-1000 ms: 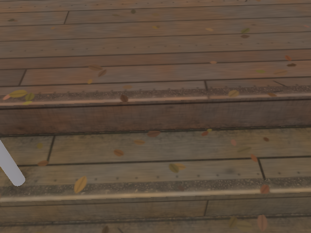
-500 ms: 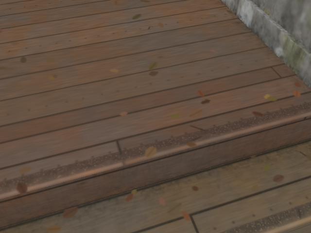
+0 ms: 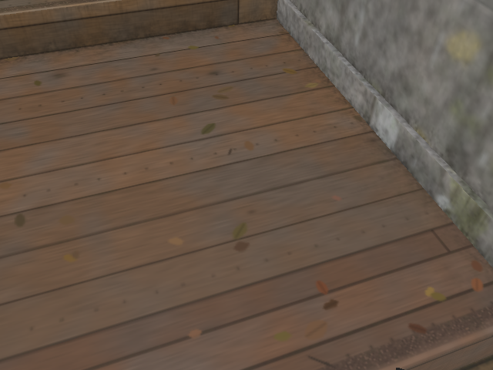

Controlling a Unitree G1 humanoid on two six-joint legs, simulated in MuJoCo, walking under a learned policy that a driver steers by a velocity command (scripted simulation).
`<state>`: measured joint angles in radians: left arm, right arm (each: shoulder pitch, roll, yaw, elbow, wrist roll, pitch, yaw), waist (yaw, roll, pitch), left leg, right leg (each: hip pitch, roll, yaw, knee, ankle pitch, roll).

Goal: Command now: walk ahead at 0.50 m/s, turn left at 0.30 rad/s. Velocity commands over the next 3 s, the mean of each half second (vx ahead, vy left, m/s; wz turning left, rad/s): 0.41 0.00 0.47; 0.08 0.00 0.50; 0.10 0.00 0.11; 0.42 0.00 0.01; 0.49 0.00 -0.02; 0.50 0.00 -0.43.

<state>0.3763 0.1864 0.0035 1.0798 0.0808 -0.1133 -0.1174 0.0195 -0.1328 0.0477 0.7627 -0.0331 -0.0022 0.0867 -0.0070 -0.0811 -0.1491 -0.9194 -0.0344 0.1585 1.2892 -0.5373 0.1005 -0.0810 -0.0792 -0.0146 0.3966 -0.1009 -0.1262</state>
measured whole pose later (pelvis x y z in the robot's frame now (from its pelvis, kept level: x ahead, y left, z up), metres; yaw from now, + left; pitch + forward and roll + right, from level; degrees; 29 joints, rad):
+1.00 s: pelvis +0.37 +0.09 +0.28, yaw +32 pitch +4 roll -3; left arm 0.11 0.28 0.07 0.88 0.00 -0.03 0.03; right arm 0.07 -0.22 -0.01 0.74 -0.02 0.00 0.01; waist 0.03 -0.01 -0.04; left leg -0.47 0.03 0.01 0.64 -0.21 0.04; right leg -0.43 -0.09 -0.18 0.78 -0.43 0.02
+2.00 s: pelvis +0.67 +0.19 +0.29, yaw +33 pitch +4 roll +0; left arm 0.24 0.18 0.03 0.84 0.04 -0.13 -0.02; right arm 0.31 -0.21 -0.04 0.85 -0.07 -0.12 0.04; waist 0.00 0.02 -0.06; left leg -0.43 -0.01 -0.06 1.27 -0.33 0.11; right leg -0.33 0.02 -0.06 0.55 -0.29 -0.06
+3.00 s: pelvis +1.17 +0.47 +0.29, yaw +16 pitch +2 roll +0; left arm 0.23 0.27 0.07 0.79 0.02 -0.03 -0.02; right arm 0.26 -0.26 -0.05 0.84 -0.03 -0.07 0.01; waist -0.01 0.02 0.05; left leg -0.39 0.06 0.03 1.17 -0.36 0.01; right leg -0.35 0.09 -0.04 0.51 -0.19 -0.10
